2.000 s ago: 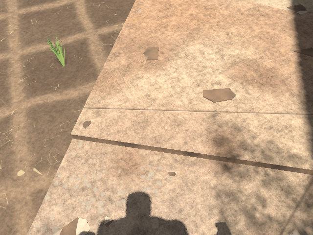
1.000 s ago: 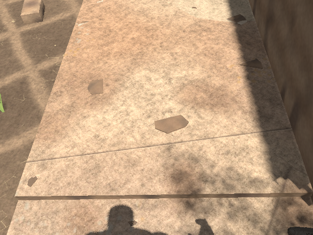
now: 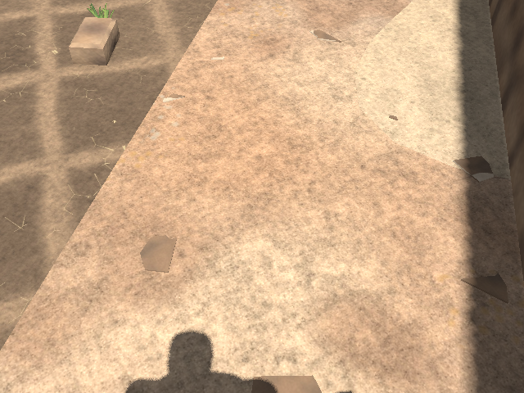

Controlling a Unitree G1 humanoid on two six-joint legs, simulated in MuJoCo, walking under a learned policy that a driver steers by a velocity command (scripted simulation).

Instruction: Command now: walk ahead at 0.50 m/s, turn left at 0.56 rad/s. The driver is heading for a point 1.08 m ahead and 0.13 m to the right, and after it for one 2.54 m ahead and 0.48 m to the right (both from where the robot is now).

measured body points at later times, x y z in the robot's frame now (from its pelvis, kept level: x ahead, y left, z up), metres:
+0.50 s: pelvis +0.23 +0.03 +0.01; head +0.23 +0.03 +0.46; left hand +0.37 +0.31 -0.08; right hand +0.34 -0.23 -0.11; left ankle +0.08 +0.12 -0.71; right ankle +0.30 -0.06 -0.68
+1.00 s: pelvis +0.54 +0.02 +0.00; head +0.58 +0.01 +0.45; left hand +0.61 +0.30 -0.12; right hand +0.74 -0.26 -0.05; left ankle +0.70 +0.09 -0.72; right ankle +0.31 -0.05 -0.69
